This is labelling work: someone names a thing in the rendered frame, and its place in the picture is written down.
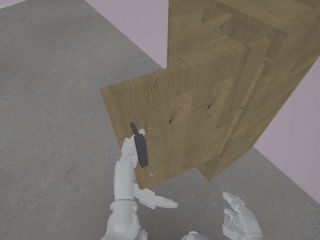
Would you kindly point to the right robot hand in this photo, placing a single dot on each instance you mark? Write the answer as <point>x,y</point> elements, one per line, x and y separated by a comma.
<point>244,224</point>

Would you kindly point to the cupboard door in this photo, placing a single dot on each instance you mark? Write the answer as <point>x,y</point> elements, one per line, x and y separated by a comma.
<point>186,110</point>

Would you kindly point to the left robot thigh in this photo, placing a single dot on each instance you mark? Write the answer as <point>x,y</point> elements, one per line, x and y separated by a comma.
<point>142,235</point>

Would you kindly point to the handle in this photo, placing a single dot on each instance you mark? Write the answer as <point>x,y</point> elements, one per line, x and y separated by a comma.
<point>141,147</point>

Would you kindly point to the left robot forearm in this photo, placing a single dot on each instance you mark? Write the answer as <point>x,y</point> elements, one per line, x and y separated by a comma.
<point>123,223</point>

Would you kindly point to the left robot hand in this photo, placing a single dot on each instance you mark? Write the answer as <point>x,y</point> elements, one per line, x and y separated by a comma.
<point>124,177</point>

